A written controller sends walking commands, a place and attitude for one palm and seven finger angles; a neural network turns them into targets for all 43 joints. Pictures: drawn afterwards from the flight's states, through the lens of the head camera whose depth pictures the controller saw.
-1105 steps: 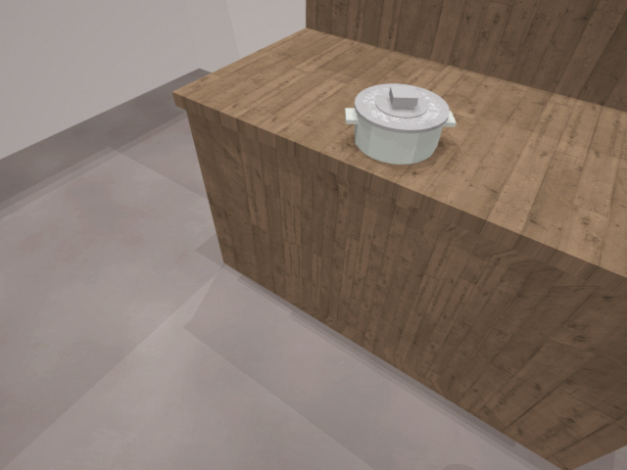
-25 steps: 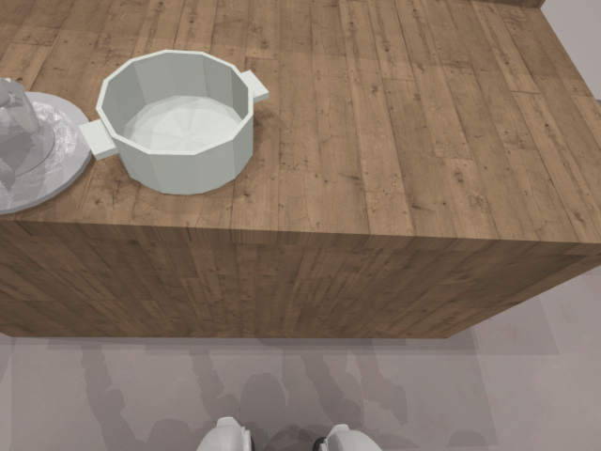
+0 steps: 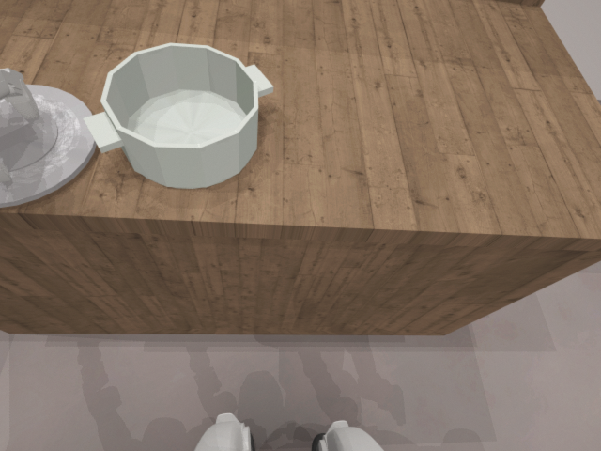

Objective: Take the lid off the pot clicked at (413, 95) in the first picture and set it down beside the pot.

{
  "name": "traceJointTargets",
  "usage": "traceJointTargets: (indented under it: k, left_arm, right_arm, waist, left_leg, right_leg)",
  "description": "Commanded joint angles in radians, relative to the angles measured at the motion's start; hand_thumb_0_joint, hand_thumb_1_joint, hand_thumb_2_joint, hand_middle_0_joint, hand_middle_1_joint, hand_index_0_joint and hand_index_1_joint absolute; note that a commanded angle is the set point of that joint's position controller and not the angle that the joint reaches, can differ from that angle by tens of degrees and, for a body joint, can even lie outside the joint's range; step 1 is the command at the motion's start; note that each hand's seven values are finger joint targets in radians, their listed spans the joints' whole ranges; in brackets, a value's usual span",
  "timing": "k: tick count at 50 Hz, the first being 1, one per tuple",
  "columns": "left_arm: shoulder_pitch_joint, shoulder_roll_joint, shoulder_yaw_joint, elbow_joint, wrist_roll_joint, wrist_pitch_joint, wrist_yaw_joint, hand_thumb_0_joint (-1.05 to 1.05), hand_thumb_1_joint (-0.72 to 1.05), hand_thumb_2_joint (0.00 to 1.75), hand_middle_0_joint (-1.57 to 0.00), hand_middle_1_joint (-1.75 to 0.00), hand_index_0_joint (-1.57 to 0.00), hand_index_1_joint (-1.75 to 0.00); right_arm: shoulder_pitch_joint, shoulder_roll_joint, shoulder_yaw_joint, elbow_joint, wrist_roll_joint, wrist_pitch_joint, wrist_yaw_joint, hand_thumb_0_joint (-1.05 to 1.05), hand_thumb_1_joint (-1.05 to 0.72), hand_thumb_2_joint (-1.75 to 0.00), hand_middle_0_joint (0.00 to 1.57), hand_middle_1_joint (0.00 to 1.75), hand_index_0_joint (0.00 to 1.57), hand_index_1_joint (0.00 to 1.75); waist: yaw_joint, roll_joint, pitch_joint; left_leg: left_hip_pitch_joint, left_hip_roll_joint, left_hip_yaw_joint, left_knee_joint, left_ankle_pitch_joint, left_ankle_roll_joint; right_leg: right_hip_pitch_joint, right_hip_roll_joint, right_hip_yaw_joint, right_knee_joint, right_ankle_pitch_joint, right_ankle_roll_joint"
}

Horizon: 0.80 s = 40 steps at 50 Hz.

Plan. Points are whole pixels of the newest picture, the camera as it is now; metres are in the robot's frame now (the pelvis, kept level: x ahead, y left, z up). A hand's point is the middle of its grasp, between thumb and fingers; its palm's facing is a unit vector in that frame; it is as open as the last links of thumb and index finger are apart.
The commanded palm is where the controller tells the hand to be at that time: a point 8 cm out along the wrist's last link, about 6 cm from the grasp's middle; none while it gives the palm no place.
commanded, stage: raise the empty hand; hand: left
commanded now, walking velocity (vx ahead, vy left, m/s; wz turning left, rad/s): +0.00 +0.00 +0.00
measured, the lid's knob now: (0, 127) +0.52 +0.35 +0.07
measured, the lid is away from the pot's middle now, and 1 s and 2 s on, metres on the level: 0.22 0.22 0.22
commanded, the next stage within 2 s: draw the hand back to the body in 1.26 s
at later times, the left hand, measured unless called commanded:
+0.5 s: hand out of the picture +0.48 +0.35 +0.14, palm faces -0.40 -0.13 -0.91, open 11.0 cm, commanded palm +0.52 +0.33 +0.20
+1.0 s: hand out of the picture +0.47 +0.35 +0.19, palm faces -0.35 -0.14 -0.93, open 11.0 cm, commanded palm +0.51 +0.33 +0.26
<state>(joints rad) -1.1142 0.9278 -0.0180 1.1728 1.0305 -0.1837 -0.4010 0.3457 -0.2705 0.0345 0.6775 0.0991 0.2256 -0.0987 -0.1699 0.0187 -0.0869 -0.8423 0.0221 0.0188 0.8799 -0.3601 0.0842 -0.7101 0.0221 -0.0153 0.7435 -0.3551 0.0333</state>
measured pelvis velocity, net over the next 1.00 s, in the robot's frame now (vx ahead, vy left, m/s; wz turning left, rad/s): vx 0.01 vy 0.01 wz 0.02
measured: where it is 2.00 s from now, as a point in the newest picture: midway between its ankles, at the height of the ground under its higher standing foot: outside the picture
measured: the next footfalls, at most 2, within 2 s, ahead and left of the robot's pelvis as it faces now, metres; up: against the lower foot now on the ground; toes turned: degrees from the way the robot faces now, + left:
none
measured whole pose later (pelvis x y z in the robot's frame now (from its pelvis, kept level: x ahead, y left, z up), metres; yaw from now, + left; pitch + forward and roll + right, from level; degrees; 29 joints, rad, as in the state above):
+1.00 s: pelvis +0.01 +0.01 +0.02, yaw +1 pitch +14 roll -5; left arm -1.24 0.87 -0.12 1.15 1.00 -0.05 -0.48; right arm 0.35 -0.28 0.03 0.69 0.10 0.19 -0.08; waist -0.14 0.02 -0.10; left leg -0.67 -0.01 0.02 0.73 -0.31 0.10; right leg -0.53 0.00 -0.01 0.59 -0.30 0.01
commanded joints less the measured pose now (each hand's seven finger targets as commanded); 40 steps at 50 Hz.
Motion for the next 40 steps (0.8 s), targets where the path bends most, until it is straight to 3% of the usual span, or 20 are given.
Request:
traceJointTargets:
  k: [1, 4, 8, 11, 13, 15, 16, 17, 20, 21, 24, 26, 30, 31, 35, 36, 37, 38, 39, 40]
  left_arm:
    - [-0.472, 0.305, 0.073, -0.237, -0.004, 0.004, 0.034, 0.00, -0.03, 0.68, -0.36, -0.84, -0.36, -0.84]
    - [-0.455, 0.314, 0.078, -0.198, -0.009, 0.010, 0.025, 0.00, -0.03, 0.68, -0.36, -0.84, -0.36, -0.84]
    - [-0.514, 0.267, 0.040, -0.236, -0.014, 0.018, 0.021, 0.00, -0.03, 0.68, -0.36, -0.84, -0.36, -0.84]
    - [-0.513, 0.330, 0.091, -0.253, -0.012, 0.018, 0.019, 0.00, -0.03, 0.68, -0.36, -0.84, -0.36, -0.84]
    - [-0.481, 0.282, 0.061, -0.201, -0.014, 0.029, 0.011, 0.00, -0.03, 0.68, -0.36, -0.84, -0.36, -0.84]
    - [-0.470, 0.197, 0.002, -0.203, -0.030, 0.034, 0.001, 0.00, -0.03, 0.68, -0.36, -0.84, -0.36, -0.84]
    - [-0.503, 0.276, 0.057, -0.244, -0.019, 0.037, 0.005, 0.00, -0.03, 0.68, -0.36, -0.84, -0.36, -0.84]
    - [-0.481, 0.290, 0.069, -0.222, -0.012, 0.040, 0.007, 0.00, -0.03, 0.68, -0.36, -0.84, -0.36, -0.84]
    - [-0.496, 0.204, 0.006, -0.232, -0.034, 0.045, -0.009, 0.00, -0.03, 0.68, -0.36, -0.84, -0.36, -0.84]
    - [-0.546, 0.230, 0.021, -0.270, -0.029, 0.053, -0.007, 0.00, -0.03, 0.68, -0.36, -0.84, -0.36, -0.84]
    - [-0.523, 0.226, 0.023, -0.226, -0.028, 0.062, -0.011, 0.00, -0.03, 0.68, -0.36, -0.84, -0.36, -0.84]
    - [-0.562, 0.215, 0.011, -0.269, -0.027, 0.063, -0.010, 0.00, -0.03, 0.68, -0.36, -0.84, -0.36, -0.84]
    - [-0.543, 0.169, -0.014, -0.264, -0.041, 0.067, -0.020, 0.00, -0.03, 0.68, -0.36, -0.84, -0.36, -0.84]
    - [-0.552, 0.229, 0.027, -0.261, -0.029, 0.072, -0.014, 0.00, -0.03, 0.68, -0.36, -0.84, -0.36, -0.84]
    - [-0.536, 0.189, -0.004, -0.250, -0.041, 0.082, -0.023, 0.00, -0.03, 0.68, -0.36, -0.84, -0.36, -0.84]
    - [-0.562, 0.201, -0.004, -0.237, -0.029, 0.091, -0.021, 0.00, -0.03, 0.68, -0.36, -0.84, -0.36, -0.84]
    - [-0.552, 0.162, -0.034, -0.184, -0.030, 0.101, -0.024, 0.00, -0.03, 0.68, -0.36, -0.84, -0.36, -0.84]
    - [-0.557, 0.190, -0.021, -0.188, -0.033, 0.104, -0.024, 0.00, -0.03, 0.68, -0.36, -0.84, -0.36, -0.84]
    - [-0.587, 0.220, -0.004, -0.220, -0.027, 0.106, -0.022, 0.00, -0.03, 0.68, -0.36, -0.84, -0.36, -0.84]
    - [-0.610, 0.184, -0.031, -0.271, -0.036, 0.102, -0.024, 0.00, -0.03, 0.68, -0.36, -0.84, -0.36, -0.84]
  right_arm:
    - [0.151, -0.211, -0.071, -0.036, -0.012, -0.007, -0.016, 0.00, -0.90, -0.90, 0.20, 0.30, 0.20, 0.30]
    - [0.149, -0.212, -0.067, -0.038, -0.007, -0.009, -0.020, 0.00, -0.90, -0.90, 0.20, 0.30, 0.20, 0.30]
    - [0.153, -0.210, -0.071, -0.028, -0.010, -0.019, -0.019, 0.00, -0.90, -0.90, 0.20, 0.30, 0.20, 0.30]
    - [0.155, -0.210, -0.070, -0.031, -0.014, -0.022, -0.021, 0.00, -0.90, -0.90, 0.20, 0.30, 0.20, 0.30]
    - [0.152, -0.210, -0.070, -0.032, -0.009, -0.020, -0.017, 0.00, -0.90, -0.90, 0.20, 0.30, 0.20, 0.30]
    - [0.144, -0.206, -0.068, -0.035, -0.003, -0.025, -0.012, 0.00, -0.90, -0.90, 0.20, 0.30, 0.20, 0.30]
    - [0.153, -0.213, -0.075, -0.031, -0.012, -0.019, -0.009, 0.00, -0.90, -0.90, 0.20, 0.30, 0.20, 0.30]
    - [0.156, -0.209, -0.073, -0.039, -0.010, -0.020, -0.009, 0.00, -0.90, -0.90, 0.20, 0.30, 0.20, 0.30]
    - [0.146, -0.207, -0.071, -0.040, -0.003, -0.022, -0.008, 0.00, -0.90, -0.90, 0.20, 0.30, 0.20, 0.30]
    - [0.149, -0.213, -0.079, -0.036, -0.011, -0.020, -0.003, 0.00, -0.90, -0.90, 0.20, 0.30, 0.20, 0.30]
    - [0.149, -0.211, -0.078, -0.038, -0.007, -0.020, -0.002, 0.00, -0.90, -0.90, 0.20, 0.30, 0.20, 0.30]
    - [0.143, -0.210, -0.080, -0.042, -0.011, -0.022, 0.000, 0.00, -0.90, -0.90, 0.20, 0.30, 0.20, 0.30]
    - [0.130, -0.204, -0.076, -0.046, -0.004, -0.028, 0.002, 0.00, -0.90, -0.90, 0.20, 0.30, 0.20, 0.30]
    - [0.134, -0.210, -0.080, -0.049, -0.009, -0.024, 0.003, 0.00, -0.90, -0.90, 0.20, 0.30, 0.20, 0.30]
    - [0.115, -0.205, -0.072, -0.059, 0.001, -0.027, 0.003, 0.00, -0.90, -0.90, 0.20, 0.30, 0.20, 0.30]
    - [0.117, -0.208, -0.075, -0.057, -0.004, -0.025, 0.005, 0.00, -0.90, -0.90, 0.20, 0.30, 0.20, 0.30]
    - [0.118, -0.207, -0.072, -0.053, -0.001, -0.028, 0.005, 0.00, -0.90, -0.90, 0.20, 0.30, 0.20, 0.30]
    - [0.117, -0.212, -0.072, -0.051, 0.000, -0.031, 0.005, 0.00, -0.90, -0.90, 0.20, 0.30, 0.20, 0.30]
    - [0.114, -0.214, -0.071, -0.055, -0.001, -0.031, 0.004, 0.00, -0.90, -0.90, 0.20, 0.30, 0.20, 0.30]
    - [0.102, -0.209, -0.068, -0.062, 0.001, -0.036, 0.001, 0.00, -0.90, -0.90, 0.20, 0.30, 0.20, 0.30]
  waist:
    - [0.011, 0.251, -0.477]
    - [0.005, 0.185, -0.446]
    - [0.000, 0.261, -0.456]
    - [0.016, 0.280, -0.506]
    - [0.007, 0.217, -0.443]
    - [0.011, 0.229, -0.402]
    - [0.017, 0.239, -0.455]
    - [0.020, 0.230, -0.463]
    - [0.016, 0.209, -0.423]
    - [0.015, 0.247, -0.458]
    - [0.011, 0.180, -0.422]
    - [0.019, 0.238, -0.455]
    - [0.028, 0.202, -0.420]
    - [0.029, 0.208, -0.438]
    - [0.033, 0.163, -0.401]
    - [0.027, 0.187, -0.398]
    - [0.019, 0.152, -0.347]
    - [0.020, 0.138, -0.334]
    - [0.024, 0.137, -0.368]
    - [0.032, 0.179, -0.398]
  left_leg:
    - [0.636, -0.007, -0.093, -0.097, 0.421, -0.037]
    - [0.589, -0.017, -0.088, -0.100, 0.377, -0.027]
    - [0.673, -0.002, -0.109, -0.112, 0.431, -0.040]
    - [0.700, -0.002, -0.104, -0.110, 0.508, -0.047]
    - [0.662, -0.005, -0.102, -0.117, 0.474, -0.040]
    - [0.681, 0.002, -0.106, -0.131, 0.500, -0.046]
    - [0.702, 0.003, -0.107, -0.131, 0.496, -0.046]
    - [0.694, -0.007, -0.108, -0.126, 0.504, -0.043]
    - [0.703, -0.002, -0.109, -0.145, 0.526, -0.047]
    - [0.738, 0.006, -0.117, -0.150, 0.521, -0.052]
    - [0.703, -0.003, -0.117, -0.160, 0.468, -0.040]
    - [0.755, 0.002, -0.126, -0.165, 0.530, -0.057]
    - [0.751, -0.003, -0.124, -0.181, 0.521, -0.054]
    - [0.754, 0.000, -0.128, -0.182, 0.502, -0.055]
    - [0.718, -0.012, -0.110, -0.194, 0.502, -0.046]
    - [0.721, -0.009, -0.114, -0.202, 0.460, -0.048]
    - [0.696, -0.012, -0.121, -0.210, 0.401, -0.042]
    - [0.674, -0.012, -0.110, -0.219, 0.351, -0.034]
    - [0.675, -0.014, -0.114, -0.227, 0.337, -0.033]
    - [0.716, -0.013, -0.115, -0.225, 0.408, -0.039]
  right_leg:
    - [-0.100, 0.084, -0.049, -0.088, 0.121, -0.066]
    - [-0.067, 0.084, -0.047, -0.101, 0.134, -0.063]
    - [-0.117, 0.086, -0.053, -0.112, 0.122, -0.066]
    - [-0.075, 0.088, -0.049, -0.112, 0.151, -0.064]
    - [-0.079, 0.087, -0.053, -0.127, 0.151, -0.063]
    - [-0.106, 0.087, -0.067, -0.127, 0.132, -0.068]
    - [-0.082, 0.089, -0.054, -0.133, 0.140, -0.064]
    - [-0.064, 0.089, -0.053, -0.133, 0.154, -0.067]
    - [-0.071, 0.087, -0.064, -0.142, 0.149, -0.066]
    - [-0.077, 0.087, -0.055, -0.148, 0.139, -0.065]
    - [-0.054, 0.085, -0.053, -0.163, 0.143, -0.064]
    - [-0.061, 0.085, -0.055, -0.160, 0.139, -0.067]
    - [-0.043, 0.083, -0.062, -0.172, 0.137, -0.070]
    - [-0.034, 0.082, -0.051, -0.175, 0.133, -0.068]
    - [0.008, 0.078, -0.058, -0.182, 0.158, -0.070]
    - [-0.008, 0.077, -0.050, -0.189, 0.134, -0.067]
    - [-0.025, 0.077, -0.054, -0.197, 0.113, -0.068]
    - [-0.005, 0.074, -0.051, -0.203, 0.109, -0.068]
    - [0.022, 0.071, -0.048, -0.204, 0.114, -0.069]
    - [0.020, 0.071, -0.052, -0.198, 0.125, -0.073]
